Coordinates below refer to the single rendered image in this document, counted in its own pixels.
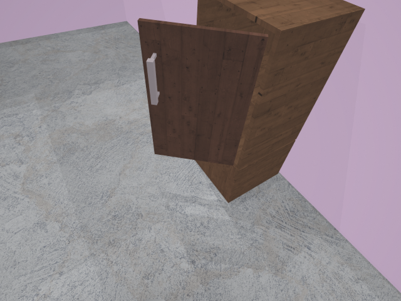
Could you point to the handle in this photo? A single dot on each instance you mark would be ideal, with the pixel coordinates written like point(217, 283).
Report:
point(152, 81)

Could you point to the cupboard door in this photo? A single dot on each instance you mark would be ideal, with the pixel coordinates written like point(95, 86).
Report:
point(206, 78)

